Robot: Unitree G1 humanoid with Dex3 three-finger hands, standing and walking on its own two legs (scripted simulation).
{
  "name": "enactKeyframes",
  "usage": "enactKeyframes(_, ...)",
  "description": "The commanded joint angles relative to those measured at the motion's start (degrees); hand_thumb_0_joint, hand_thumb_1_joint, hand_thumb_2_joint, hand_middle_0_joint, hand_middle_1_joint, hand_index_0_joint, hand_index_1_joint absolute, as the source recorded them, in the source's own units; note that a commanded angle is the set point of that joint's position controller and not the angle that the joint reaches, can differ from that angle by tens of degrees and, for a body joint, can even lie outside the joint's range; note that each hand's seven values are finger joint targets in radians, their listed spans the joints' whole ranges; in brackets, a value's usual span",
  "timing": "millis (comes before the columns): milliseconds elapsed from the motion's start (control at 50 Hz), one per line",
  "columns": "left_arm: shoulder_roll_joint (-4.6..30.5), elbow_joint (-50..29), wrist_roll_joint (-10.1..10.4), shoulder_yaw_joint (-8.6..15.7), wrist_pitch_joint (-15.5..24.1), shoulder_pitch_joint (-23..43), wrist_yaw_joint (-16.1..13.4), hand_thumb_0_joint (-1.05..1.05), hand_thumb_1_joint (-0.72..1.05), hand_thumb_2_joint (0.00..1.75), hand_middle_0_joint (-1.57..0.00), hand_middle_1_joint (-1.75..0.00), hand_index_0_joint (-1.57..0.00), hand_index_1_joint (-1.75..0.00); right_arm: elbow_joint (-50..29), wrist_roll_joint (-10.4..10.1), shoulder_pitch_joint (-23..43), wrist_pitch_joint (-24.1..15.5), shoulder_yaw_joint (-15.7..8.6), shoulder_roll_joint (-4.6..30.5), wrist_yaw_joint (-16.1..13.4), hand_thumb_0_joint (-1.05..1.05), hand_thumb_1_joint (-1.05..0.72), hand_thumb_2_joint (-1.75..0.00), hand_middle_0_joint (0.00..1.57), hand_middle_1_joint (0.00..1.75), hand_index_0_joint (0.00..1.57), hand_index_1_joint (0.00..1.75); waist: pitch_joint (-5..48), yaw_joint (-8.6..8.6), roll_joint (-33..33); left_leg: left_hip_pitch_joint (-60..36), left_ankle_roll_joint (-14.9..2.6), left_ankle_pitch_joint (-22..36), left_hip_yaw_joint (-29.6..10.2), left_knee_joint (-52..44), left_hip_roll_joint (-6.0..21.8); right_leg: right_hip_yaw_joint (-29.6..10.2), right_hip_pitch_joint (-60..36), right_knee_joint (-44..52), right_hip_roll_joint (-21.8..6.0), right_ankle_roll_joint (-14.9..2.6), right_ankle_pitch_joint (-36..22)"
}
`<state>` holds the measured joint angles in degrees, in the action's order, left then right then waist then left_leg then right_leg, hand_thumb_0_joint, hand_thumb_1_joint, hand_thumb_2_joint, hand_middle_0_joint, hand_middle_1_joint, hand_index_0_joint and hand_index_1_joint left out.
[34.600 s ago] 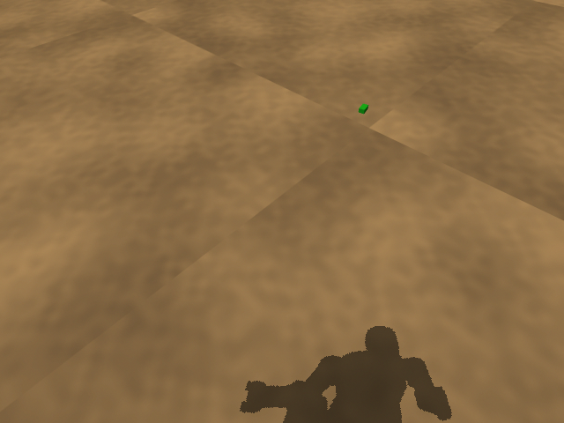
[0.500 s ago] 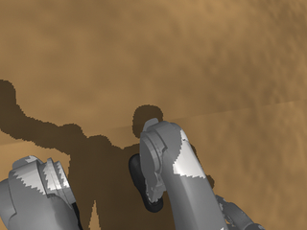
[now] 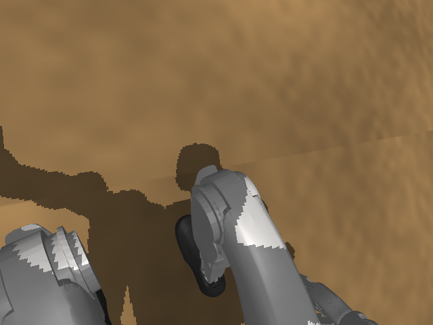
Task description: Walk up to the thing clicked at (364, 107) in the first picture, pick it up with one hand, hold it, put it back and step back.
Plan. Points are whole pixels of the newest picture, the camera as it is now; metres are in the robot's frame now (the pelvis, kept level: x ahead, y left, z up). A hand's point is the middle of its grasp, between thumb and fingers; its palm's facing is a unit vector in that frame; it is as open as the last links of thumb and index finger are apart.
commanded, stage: open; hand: left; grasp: from above
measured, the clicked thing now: out of the picture +0.46 +0.34 -0.29
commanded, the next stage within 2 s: withdraw in 1.00 s
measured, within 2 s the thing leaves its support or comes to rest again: neither
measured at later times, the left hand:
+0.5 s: hand out of the picture +0.44 +0.33 -0.25, palm faces -0.44 -0.13 -0.89, open 9.5 cm
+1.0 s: hand out of the picture +0.44 +0.34 -0.25, palm faces -0.45 -0.13 -0.88, open 12.2 cm
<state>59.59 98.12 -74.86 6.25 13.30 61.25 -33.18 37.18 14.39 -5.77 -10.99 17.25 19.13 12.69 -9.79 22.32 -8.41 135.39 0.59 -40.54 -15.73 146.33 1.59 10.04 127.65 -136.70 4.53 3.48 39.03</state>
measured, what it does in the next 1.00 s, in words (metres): stands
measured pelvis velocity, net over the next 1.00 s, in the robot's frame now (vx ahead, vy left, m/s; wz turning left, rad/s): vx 0.00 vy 0.00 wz -0.01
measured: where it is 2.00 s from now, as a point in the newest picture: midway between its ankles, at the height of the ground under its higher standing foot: (155, 297)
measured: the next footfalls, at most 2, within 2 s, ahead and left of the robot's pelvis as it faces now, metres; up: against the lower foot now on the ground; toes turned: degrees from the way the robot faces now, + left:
none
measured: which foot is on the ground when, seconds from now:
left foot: down 0.00-1.00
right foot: down 0.00-1.00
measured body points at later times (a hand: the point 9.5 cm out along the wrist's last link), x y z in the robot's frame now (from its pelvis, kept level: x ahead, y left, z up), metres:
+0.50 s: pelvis +0.00 +0.00 +0.00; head +0.27 +0.13 +0.33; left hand +0.46 +0.34 -0.20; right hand +0.06 -0.25 -0.05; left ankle +0.06 +0.13 -0.27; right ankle +0.11 -0.12 -0.27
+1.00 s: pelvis +0.00 +0.00 +0.00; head +0.27 +0.13 +0.33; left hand +0.46 +0.34 -0.20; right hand +0.06 -0.25 -0.05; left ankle +0.06 +0.13 -0.27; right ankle +0.11 -0.12 -0.27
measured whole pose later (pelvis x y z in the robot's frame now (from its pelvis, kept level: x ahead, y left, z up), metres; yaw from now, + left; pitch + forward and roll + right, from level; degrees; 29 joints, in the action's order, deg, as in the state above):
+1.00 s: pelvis +0.00 +0.00 +0.00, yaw -1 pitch +27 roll -15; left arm 61.0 98.3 -73.9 4.8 14.5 61.0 -33.2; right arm 36.3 14.6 -5.1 -11.5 19.0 19.6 12.4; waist -10.8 22.2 -9.0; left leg 134.8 0.5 -40.0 -16.3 146.0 1.9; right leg 10.5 127.1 -135.8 4.9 3.7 37.9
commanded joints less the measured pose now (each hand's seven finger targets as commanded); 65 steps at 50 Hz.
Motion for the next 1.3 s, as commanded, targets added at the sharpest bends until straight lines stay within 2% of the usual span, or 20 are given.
enactKeyframes(0, 12.77, -4.72, 0.68, 0.82, 0.78, 11.68, -1.99, 0.0, 0.88, 0.14, -1.22, -0.11, -1.24, -0.09, 0.48, 0.01, -10.33, 0.4, -4.74, 18.47, -0.8, 0.0, -0.9, -0.9, 0.2, 0.3, 0.2, 0.3, 35.58, 1.87, 31.24, -28.9, -0.73, 13.04, 5.67, -14.9, 1.93, 6.66, -19.29, 11.31, 2.0, -4.6, -15.94)
enactKeyframes(80, 13.82, -5.22, 0.31, 0.33, 1.16, 12.6, -2.28, 0.0, 0.56, 0.16, -0.9, -0.18, -0.93, -0.16, 0.37, 0.35, -10.18, 0.34, -4.28, 18.4, -0.93, 0.0, -0.89, -0.9, 0.2, 0.3, 0.2, 0.3, 35.89, 2.39, 30.35, -27.37, -1.38, 11.56, 6.37, -13.87, 2.05, 5.93, -20.75, 12.3, 2.35, -4.24, -15.75)
enactKeyframes(120, 14.2, -6.36, 0.43, 0.33, 1.29, 13.25, -2.73, 0.0, 0.4, 0.23, -0.84, -0.23, -0.86, -0.21, 0.53, 0.37, -10.5, 0.34, -4.62, 19.01, -1.16, 0.0, -0.89, -0.9, 0.2, 0.3, 0.2, 0.3, 37.41, 2.27, 30.59, -28.38, -1.4, 12.75, 6.46, -13.49, 2.09, 5.78, -21.47, 12.25, 2.44, -4.14, -17.01)
enactKeyframes(360, 13.01, -5.05, 0.53, -1.08, 0.5, 13.11, -2.91, 0.0, 0.1, 0.47, -0.62, -0.44, -0.62, -0.43, 0.19, 0.24, -9.89, -0.91, -4.6, 19.54, -0.98, 0.0, -0.9, -0.9, 0.2, 0.3, 0.2, 0.3, 34.51, 2.84, 31.42, -29.05, -0.86, 11.09, 5.66, -14.62, 2.35, 6.37, -19.15, 11.99, 2.37, -4.37, -15.07)
enactKeyframes(440, 14.46, -5.87, 0.96, 0.29, 0.41, 13.08, -3.4, 0.0, 0.04, 0.52, -0.57, -0.49, -0.57, -0.49, 0.33, 0.27, -9.94, -0.86, -4.41, 19.7, -0.88, 0.0, -0.9, -0.9, 0.2, 0.3, 0.2, 0.3, 36.75, 2.16, 31.94, -29.72, -0.65, 12.83, 5.39, -15.11, 2.28, 6.84, -20.3, 11.8, 2.19, -4.41, -16.34)
enactKeyframes(500, 13.86, -5.95, 0.62, -0.11, 0.27, 13.78, -2.99, 0.0, 0.0, 0.55, -0.51, -0.55, -0.51, -0.54, 0.33, 0.29, -10.49, -0.98, -4.26, 19.51, -0.67, 0.0, -0.89, -0.9, 0.2, 0.3, 0.2, 0.3, 35.72, 3.03, 31.4, -29.24, -0.81, 13.5, 5.57, -13.96, 2.25, 6.81, -19.61, 11.53, 2.18, -4.25, -17.06)
enactKeyframes(560, 12.7, -7.24, 1.45, -1.19, 0.13, 14.03, -2.91, 0.0, -0.06, 0.6, -0.47, -0.57, -0.47, -0.57, -0.08, 0.22, -9.48, -1.0, -4.35, 19.5, -0.81, 0.0, -0.89, -0.9, 0.2, 0.3, 0.2, 0.3, 36.7, 2.54, 32.58, -30.35, -0.56, 14.13, 5.47, -14.75, 2.42, 6.7, -20.54, 11.76, 2.41, -4.32, -17.58)
enactKeyframes(600, 14.32, -6.68, 1.02, 0.14, -0.04, 13.44, -2.67, 0.0, -0.07, 0.61, -0.45, -0.61, -0.46, -0.6, 0.28, 0.15, -10.56, -1.04, -4.11, 19.47, -0.62, 0.0, -0.89, -0.9, 0.2, 0.3, 0.2, 0.3, 35.16, 2.73, 32.07, -29.64, -0.69, 13.38, 5.52, -14.6, 2.28, 6.82, -19.76, 11.66, 2.13, -4.32, -16.78)
enactKeyframes(720, 13.68, -7.2, 1.43, -0.01, 0.3, 13.81, -2.48, 0.0, -0.16, 0.69, -0.38, -0.67, -0.38, -0.67, 0.0, 0.12, -9.69, -0.68, -4.54, 19.85, -0.78, 0.0, -0.89, -0.9, 0.2, 0.3, 0.2, 0.3, 36.95, 2.46, 33.24, -31.05, -0.29, 13.76, 5.07, -15.41, 2.35, 7.01, -19.93, 11.56, 2.05, -4.62, -16.8)
enactKeyframes(740, 12.07, -5.61, 1.2, -1.51, 0.1, 13.14, -2.01, 0.0, -0.17, 0.69, -0.37, -0.68, -0.37, -0.68, 0.0, 0.14, -9.82, -0.85, -4.45, 19.52, -0.56, 0.0, -0.89, -0.9, 0.2, 0.3, 0.2, 0.3, 35.03, 3.17, 33.1, -30.29, -0.47, 13.34, 5.4, -14.91, 2.29, 6.75, -19.25, 11.3, 2.13, -4.57, -16.7)
enactKeyframes(840, 13.93, -6.27, 1.5, -0.57, 0.77, 13.55, -1.69, 0.0, -0.22, 0.74, -0.32, -0.74, -0.32, -0.73, 0.1, -0.22, -9.95, -0.74, -4.04, 19.46, -0.86, 0.0, -0.89, -0.9, 0.2, 0.3, 0.2, 0.3, 34.32, 2.81, 30.76, -28.37, -0.85, 11.57, 5.65, -14.73, 2.24, 6.54, -19.45, 12.46, 2.21, -4.47, -15.09)
enactKeyframes(860, 12.6, -6.21, 1.45, -1.46, 0.74, 13.56, -1.4, 0.0, -0.22, 0.73, -0.32, -0.74, -0.32, -0.73, -0.27, 0.01, -10.19, -0.92, -4.33, 20.07, -0.7, 0.0, -0.89, -0.9, 0.2, 0.3, 0.2, 0.3, 33.64, 3.2, 31.29, -28.61, -0.79, 11.9, 5.55, -14.63, 2.1, 6.63, -18.89, 12.13, 2.0, -4.49, -15.29)
enactKeyframes(1000, 14.04, -5.21, 1.08, -0.99, 1.49, 12.34, -2.37, 0.0, -0.26, 0.77, -0.26, -0.79, -0.27, -0.78, -0.43, 0.32, -9.82, -0.34, -3.42, 19.33, -1.26, 0.0, -0.89, -0.9, 0.2, 0.3, 0.2, 0.3, 35.12, 3.02, 30.02, -28.2, -0.96, 10.66, 5.63, -14.96, 2.34, 6.41, -21.21, 12.83, 2.44, -4.27, -14.9)
enactKeyframes(1040, 15.26, -9.3, 1.0, -0.45, 1.64, 14.83, -2.68, 0.0, -0.28, 0.79, -0.26, -0.79, -0.26, -0.79, -0.54, 0.08, -10.02, -0.56, -4.01, 19.85, -1.31, 0.0, -0.89, -0.9, 0.2, 0.3, 0.2, 0.3, 36.77, 2.42, 31.74, -29.3, -0.97, 12.13, 5.91, -14.43, 2.24, 6.45, -20.9, 12.73, 2.3, -4.14, -16.06)
enactKeyframes(1080, 15.19, -7.66, 0.98, 0.02, 1.4, 13.68, -3.09, 0.0, -0.28, 0.79, -0.26, -0.78, -0.26, -0.78, 0.05, 0.21, -10.16, -0.65, -3.67, 19.62, -1.2, 0.0, -0.89, -0.9, 0.2, 0.3, 0.2, 0.3, 35.81, 2.58, 31.2, -28.82, -0.8, 12.87, 5.65, -14.21, 2.36, 6.63, -20.4, 12.21, 2.31, -4.24, -16.38)
enactKeyframes(1160, 13.65, -7.87, 0.46, -1.31, 0.61, 14.58, -3.37, 0.0, -0.26, 0.78, -0.28, -0.77, -0.29, -0.76, 0.04, 0.36, -9.71, -0.98, -4.24, 19.63, -0.99, 0.0, -0.9, -0.9, 0.2, 0.3, 0.2, 0.3, 37.05, 2.75, 34.75, -33.15, 0.06, 14.06, 4.85, -15.45, 2.69, 7.1, -19.17, 10.96, 2.09, -4.53, -17.32)
enactKeyframes(1200, 15.52, -16.23, 0.86, 0.72, 0.26, 19.54, -4.01, 0.0, -0.28, 0.79, -0.27, -0.78, -0.28, -0.77, -0.45, -0.02, -10.35, -1.15, -4.86, 19.72, -0.79, 0.0, -0.89, -0.9, 0.2, 0.3, 0.2, 0.3, 42.1, 1.24, 38.02, -35.23, 0.34, 15.75, 5.06, -15.99, 2.47, 7.04, -19.88, 11.11, 1.79, -4.63, -18.61)
enactKeyframes(1220, 14.54, -14.52, 1.13, 0.77, -0.58, 16.99, -4.36, 0.0, -0.27, 0.78, -0.28, -0.77, -0.28, -0.76, -0.47, -0.12, -9.64, -1.25, -5.27, 19.42, -0.56, 0.0, -0.9, -0.9, 0.2, 0.3, 0.2, 0.3, 42.12, 0.47, 39.89, -36.44, 0.71, 15.67, 5.01, -16.79, 2.49, 6.99, -18.98, 10.78, 1.52, -4.99, -18.51)
enactKeyframes(1260, 12.36, -14.39, 1.14, 0.0, -2.3, 16.77, -4.37, 0.0, -0.28, 0.79, -0.27, -0.77, -0.28, -0.77, 0.0, 0.1, -10.26, -1.64, -5.96, 18.96, 0.31, 0.0, -0.9, -0.9, 0.2, 0.3, 0.2, 0.3, 40.71, 1.16, 40.67, -36.0, 0.64, 14.28, 5.67, -17.01, 2.47, 6.73, -17.59, 11.18, 1.63, -4.92, -17.59)
enactKeyframes(1280, 11.96, -15.57, 1.79, 0.54, -3.3, 17.39, -4.36, 0.0, -0.29, 0.79, -0.26, -0.78, -0.27, -0.77, 0.44, -0.33, -10.46, -1.74, -6.73, 18.94, 0.59, 0.0, -0.9, -0.9, 0.2, 0.3, 0.2, 0.3, 41.19, 0.49, 39.89, -35.46, 0.62, 14.0, 5.87, -17.16, 2.48, 6.55, -16.97, 11.37, 1.72, -4.89, -17.62)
